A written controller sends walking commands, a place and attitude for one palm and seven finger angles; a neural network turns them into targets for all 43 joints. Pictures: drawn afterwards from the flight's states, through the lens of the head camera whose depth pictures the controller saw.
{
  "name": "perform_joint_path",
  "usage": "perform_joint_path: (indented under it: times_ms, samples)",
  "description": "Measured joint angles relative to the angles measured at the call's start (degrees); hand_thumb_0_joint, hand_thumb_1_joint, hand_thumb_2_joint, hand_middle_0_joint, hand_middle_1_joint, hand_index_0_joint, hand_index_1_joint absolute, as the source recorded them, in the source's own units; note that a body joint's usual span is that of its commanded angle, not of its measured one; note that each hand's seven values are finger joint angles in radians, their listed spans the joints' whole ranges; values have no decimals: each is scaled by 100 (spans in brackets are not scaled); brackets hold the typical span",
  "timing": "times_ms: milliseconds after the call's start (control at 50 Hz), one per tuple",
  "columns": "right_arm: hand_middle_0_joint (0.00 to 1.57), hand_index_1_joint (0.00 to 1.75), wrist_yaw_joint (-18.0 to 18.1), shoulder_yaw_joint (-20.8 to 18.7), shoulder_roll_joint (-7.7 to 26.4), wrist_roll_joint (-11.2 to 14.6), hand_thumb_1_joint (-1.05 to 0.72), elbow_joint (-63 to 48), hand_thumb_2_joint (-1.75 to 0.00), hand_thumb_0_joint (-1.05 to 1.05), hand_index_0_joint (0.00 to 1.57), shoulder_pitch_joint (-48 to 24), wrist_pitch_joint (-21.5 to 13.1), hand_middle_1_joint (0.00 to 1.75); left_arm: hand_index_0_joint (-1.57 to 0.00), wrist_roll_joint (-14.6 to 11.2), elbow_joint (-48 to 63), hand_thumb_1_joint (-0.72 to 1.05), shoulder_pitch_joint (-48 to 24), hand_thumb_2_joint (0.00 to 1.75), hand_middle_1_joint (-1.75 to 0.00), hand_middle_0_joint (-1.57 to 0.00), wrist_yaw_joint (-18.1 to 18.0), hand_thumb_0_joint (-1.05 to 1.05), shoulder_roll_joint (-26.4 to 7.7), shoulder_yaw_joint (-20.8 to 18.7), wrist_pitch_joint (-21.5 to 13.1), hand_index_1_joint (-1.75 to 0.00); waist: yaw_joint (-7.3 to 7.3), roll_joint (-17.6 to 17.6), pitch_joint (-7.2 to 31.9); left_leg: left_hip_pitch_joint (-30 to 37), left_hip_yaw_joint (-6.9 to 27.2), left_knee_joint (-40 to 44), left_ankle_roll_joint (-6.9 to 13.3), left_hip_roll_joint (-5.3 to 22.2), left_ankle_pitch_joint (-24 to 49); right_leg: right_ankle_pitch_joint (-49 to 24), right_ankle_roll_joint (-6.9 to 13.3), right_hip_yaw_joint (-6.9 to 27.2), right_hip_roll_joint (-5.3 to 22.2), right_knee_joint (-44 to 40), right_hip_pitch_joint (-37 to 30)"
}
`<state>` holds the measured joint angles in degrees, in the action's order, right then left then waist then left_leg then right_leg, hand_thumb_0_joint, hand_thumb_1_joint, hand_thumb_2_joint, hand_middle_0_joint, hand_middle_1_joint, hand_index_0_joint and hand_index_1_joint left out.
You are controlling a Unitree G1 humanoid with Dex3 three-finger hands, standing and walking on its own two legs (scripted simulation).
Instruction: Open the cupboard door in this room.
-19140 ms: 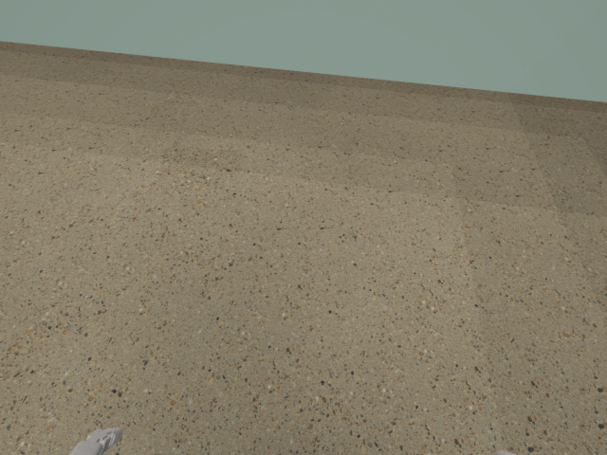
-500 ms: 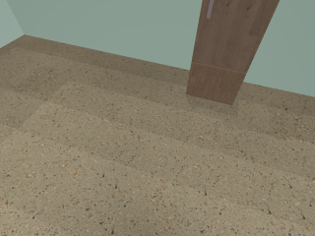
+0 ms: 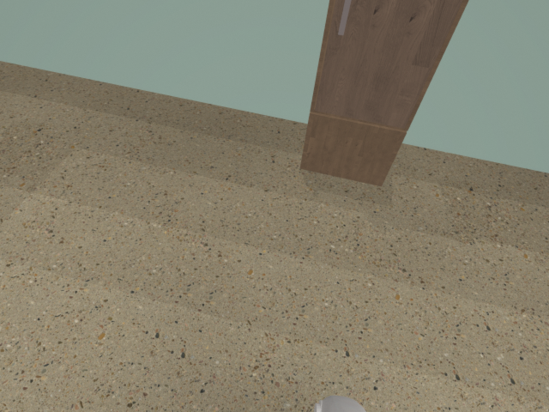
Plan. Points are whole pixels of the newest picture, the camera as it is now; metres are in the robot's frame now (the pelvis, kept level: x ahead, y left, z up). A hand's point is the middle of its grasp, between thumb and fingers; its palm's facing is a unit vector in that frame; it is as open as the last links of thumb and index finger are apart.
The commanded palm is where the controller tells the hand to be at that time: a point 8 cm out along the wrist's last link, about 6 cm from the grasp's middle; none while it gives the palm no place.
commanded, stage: turn or walk to find it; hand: left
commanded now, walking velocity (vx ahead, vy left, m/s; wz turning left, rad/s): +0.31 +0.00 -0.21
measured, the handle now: (345, 11) +1.31 -0.18 +0.04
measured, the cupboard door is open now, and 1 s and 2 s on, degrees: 0 0 0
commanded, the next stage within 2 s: stand and wait in 0.02 s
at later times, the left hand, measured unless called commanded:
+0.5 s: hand (201, 348) +0.25 +0.14 -0.17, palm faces +0.01 -0.98 -0.20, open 7.2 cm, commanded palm none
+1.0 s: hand (166, 385) +0.19 +0.19 -0.17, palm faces +0.02 -0.98 -0.22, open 7.4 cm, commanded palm none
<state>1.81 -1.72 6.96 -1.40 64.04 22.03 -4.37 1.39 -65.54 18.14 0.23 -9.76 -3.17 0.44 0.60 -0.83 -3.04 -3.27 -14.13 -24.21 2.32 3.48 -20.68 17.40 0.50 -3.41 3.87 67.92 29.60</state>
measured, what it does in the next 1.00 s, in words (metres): walks ahead: right foot, then left foot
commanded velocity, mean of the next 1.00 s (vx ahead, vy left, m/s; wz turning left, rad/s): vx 0.00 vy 0.00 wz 0.00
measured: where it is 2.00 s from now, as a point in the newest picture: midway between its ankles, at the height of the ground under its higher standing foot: outside the picture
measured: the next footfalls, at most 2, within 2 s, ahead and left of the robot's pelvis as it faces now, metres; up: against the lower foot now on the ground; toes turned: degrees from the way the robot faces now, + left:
right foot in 0.24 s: +0.26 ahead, -0.13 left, +0.00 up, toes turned -10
left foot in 0.58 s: +0.23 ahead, +0.11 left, +0.00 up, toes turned +5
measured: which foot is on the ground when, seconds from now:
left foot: down 0.00-0.26, up 0.28-0.56, down 0.58-1.00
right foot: up 0.00-0.22, down 0.24-1.00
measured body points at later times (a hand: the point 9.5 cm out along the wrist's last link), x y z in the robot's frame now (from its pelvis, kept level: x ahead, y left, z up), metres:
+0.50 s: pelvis +0.15 -0.03 -0.01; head +0.18 -0.03 +0.44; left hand +0.25 +0.19 -0.16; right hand +0.17 -0.26 -0.17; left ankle +0.14 +0.11 -0.71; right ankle +0.22 -0.12 -0.74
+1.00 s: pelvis +0.22 +0.00 +0.00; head +0.24 +0.00 +0.45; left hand +0.19 +0.24 -0.15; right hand +0.24 -0.23 -0.15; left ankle +0.19 +0.11 -0.74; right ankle +0.22 -0.12 -0.74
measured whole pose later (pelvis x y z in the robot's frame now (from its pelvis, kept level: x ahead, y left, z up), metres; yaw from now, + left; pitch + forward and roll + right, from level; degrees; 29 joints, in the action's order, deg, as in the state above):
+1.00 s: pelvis +0.22 +0.00 +0.00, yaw -2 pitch -1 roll +0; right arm 1.7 -0.5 9.9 -0.4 63.9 13.5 -1.1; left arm 0.2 -67.7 17.8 -1.8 -10.1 -0.1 -1.0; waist -1.2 0.3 -2.6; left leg -5.2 -6.7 -20.7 0.4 1.4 -14.6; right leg 11.5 -0.8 -7.7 3.5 21.6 8.9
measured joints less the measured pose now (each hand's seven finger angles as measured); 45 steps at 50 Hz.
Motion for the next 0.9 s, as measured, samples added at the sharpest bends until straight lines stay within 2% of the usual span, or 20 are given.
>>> perform_joint_path:
  times_ms: [60, 100, 160, 220, 240, 260, 280, 320, 340, 380, 420, 480, 580, 620, 700, 780, 900]
  samples:
    - [20, 30, -1, 50, -172, 17, -91, 176, -90, 0, 20, 290, 18, 29, -19, -4, 266, 91, -374, 89, -30, -19, 12, 1, -104, -56, 9, -30, 5, -34, -23, 354, -91, 351, -70, -42, -6, -391, -57, -18, 95, -192, 471]
    - [20, 30, 3, 71, -259, 13, -91, 272, -90, 0, 20, 440, 37, 29, -19, -15, 417, 91, -640, 90, -30, -19, 20, 1, -124, -58, 8, -30, 47, -26, -67, 567, -136, 513, -121, -54, -55, -621, -76, -122, 139, -762, 574]
    - [20, 30, 9, 90, -347, 3, -91, 370, -90, 1, 20, 574, 70, 29, -19, -38, 608, 91, -1053, 90, -30, -19, 11, 1, -102, -11, -45, -30, 163, 20, -207, 824, -167, 586, -220, -36, -208, -796, -33, -335, 64, -2046, 386]
    - [20, 30, 7, 67, -372, 35, -91, 464, -90, 1, 20, 674, 144, 29, -19, -34, 760, 91, -1319, 90, -30, -19, -17, 1, -48, 67, -177, -30, 232, 87, -302, 946, -175, 176, -346, 72, -594, -1026, 80, -532, -173, -3030, -78]
    - [20, 30, 1, 54, -373, 54, -91, 495, -90, 1, 20, 725, 177, 29, -19, -27, 796, 91, -1335, 90, -30, -19, -22, 0, -33, 92, -245, -30, 221, 75, -288, 920, -168, -171, -380, 109, -757, -1304, 106, -602, -228, -3373, -337]
    - [20, 30, -13, 36, -357, 83, -91, 532, -90, 1, 20, 724, 220, 29, -19, -16, 801, 91, -1345, 90, -30, -19, -40, 0, -2, 106, -329, -30, 188, 93, -271, 756, -130, -757, -395, 198, -890, -1099, 202, -627, -273, -3469, -505]
    - [20, 30, -23, 16, -315, 116, -91, 532, -90, 1, 20, 617, 277, 30, -19, -19, 801, 91, -1368, 90, -30, -19, -67, 0, 48, 113, -407, -30, 158, 148, -301, 406, 109, -1648, -382, 250, -997, -835, 312, -634, -325, -3308, -490]
    - [20, 30, -14, -20, -221, 184, -91, 395, -90, 1, 20, 305, 366, 30, -19, -64, 783, 91, -1390, 89, -30, -19, -108, 0, 121, 162, -489, -30, 211, 201, -417, -376, 699, -3264, -341, 149, -1156, -591, 446, -672, -340, -3182, -584]
    - [20, 30, -13, -32, -182, 193, -91, 300, -90, 1, 20, 145, 398, 29, -19, -79, 758, 91, -1384, 89, -30, -19, -129, 0, 144, 184, -477, -30, 222, 193, -444, -717, 873, -3767, -337, 102, -1132, -591, 446, -689, -328, -3248, -679]
    - [20, 30, -12, -50, -97, 167, -91, 111, -90, 1, 20, -171, 432, 29, -19, -95, 687, 91, -1339, 89, -30, -19, -175, 0, 192, 216, -398, -30, 194, 179, -432, -1265, 1054, -4126, -335, 106, -949, -655, 429, -703, -330, -3474, -871]
    - [20, 30, -2, -59, -6, 136, -91, -91, -90, 1, 20, -442, 449, 29, -20, -143, 674, 92, -1291, 89, -30, -20, -254, -1, 205, 139, -353, -30, 153, 200, -354, -1615, 1143, -3775, -353, 184, -809, -723, 416, -732, -341, -3714, -1023]
    - [20, 30, 5, -58, 119, 95, -91, -323, -90, 1, 20, -784, 467, 29, -20, -89, 632, 93, -1225, 89, -30, -20, -243, -2, 121, 155, -260, -30, 56, 234, -206, -1803, 1155, -2871, -394, 283, -600, -775, 376, -747, -357, -3933, -1164]
    - [20, 30, -12, -49, 357, 66, -94, -442, -90, 1, 20, -987, 409, 29, -20, -90, 485, 92, -970, 89, -30, -20, -178, -1, 22, 169, -128, -30, -61, 260, 19, -1353, 1113, -1156, -438, 299, 275, -625, 249, -754, -400, -3863, -1305]
    - [20, 30, -21, -20, 305, 48, -94, -386, -90, 1, 20, -987, 372, 29, -20, -114, 390, 92, -856, 89, -30, -20, -160, -1, -68, 154, -52, -30, -102, 75, 72, -1176, 1038, -991, -387, 196, 470, -524, 168, -678, -303, -3802, -1392]
    - [20, 30, -69, 63, 218, 41, -93, -309, -90, 1, 20, -853, 394, 29, -20, -89, 252, 91, -552, 89, -30, -19, -120, 0, -164, 153, -26, -30, -208, -119, 240, -835, 938, -436, -303, 24, 517, -641, 46, -602, -194, -4246, -1665]
    - [20, 30, -36, 84, 236, 72, -92, -224, -90, 1, 20, -874, 361, 29, -19, -111, 69, 91, -302, 89, -30, -19, -127, 0, -146, 224, -116, -30, -263, -62, 180, -579, 876, -2, -257, -89, 658, -721, -11, -556, -124, -4542, -1848]
    - [20, 30, -9, 92, 302, 97, -93, -122, -90, 1, 20, -901, 327, 29, -19, -116, -183, 91, -41, 89, -30, -19, -169, 1, -61, 294, -133, -30, -217, 88, 84, -330, 782, 266, -201, -174, 658, -683, -96, -467, -65, -4660, -1995]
